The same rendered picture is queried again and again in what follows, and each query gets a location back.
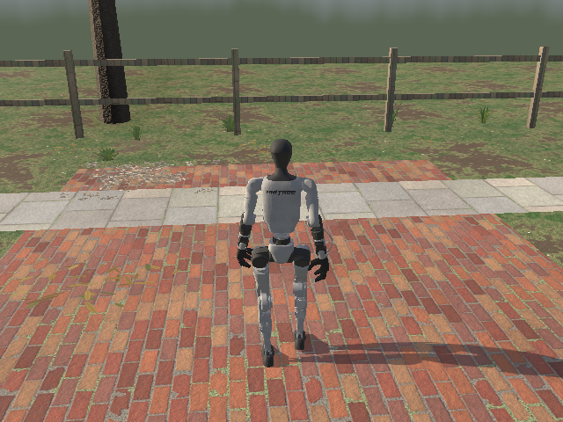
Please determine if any robot torso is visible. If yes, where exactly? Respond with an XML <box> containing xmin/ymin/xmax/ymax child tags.
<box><xmin>261</xmin><ymin>173</ymin><xmax>302</xmax><ymax>264</ymax></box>

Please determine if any right robot hand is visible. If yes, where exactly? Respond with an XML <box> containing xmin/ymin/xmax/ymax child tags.
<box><xmin>308</xmin><ymin>257</ymin><xmax>329</xmax><ymax>282</ymax></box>

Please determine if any left robot hand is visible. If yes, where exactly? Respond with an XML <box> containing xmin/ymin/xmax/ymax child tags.
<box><xmin>237</xmin><ymin>247</ymin><xmax>253</xmax><ymax>268</ymax></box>

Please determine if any robot left upper arm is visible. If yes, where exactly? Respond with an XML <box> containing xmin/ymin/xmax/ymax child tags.
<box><xmin>242</xmin><ymin>177</ymin><xmax>263</xmax><ymax>225</ymax></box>

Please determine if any right robot forearm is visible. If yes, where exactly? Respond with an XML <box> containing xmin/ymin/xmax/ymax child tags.
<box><xmin>311</xmin><ymin>215</ymin><xmax>328</xmax><ymax>259</ymax></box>

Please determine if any robot right upper arm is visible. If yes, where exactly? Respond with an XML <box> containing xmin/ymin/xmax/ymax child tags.
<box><xmin>299</xmin><ymin>177</ymin><xmax>320</xmax><ymax>228</ymax></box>

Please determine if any right robot foot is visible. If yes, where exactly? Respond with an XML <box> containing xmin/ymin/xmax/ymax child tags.
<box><xmin>294</xmin><ymin>330</ymin><xmax>306</xmax><ymax>350</ymax></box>

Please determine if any left robot forearm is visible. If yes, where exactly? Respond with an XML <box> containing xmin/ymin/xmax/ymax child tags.
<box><xmin>238</xmin><ymin>213</ymin><xmax>252</xmax><ymax>250</ymax></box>

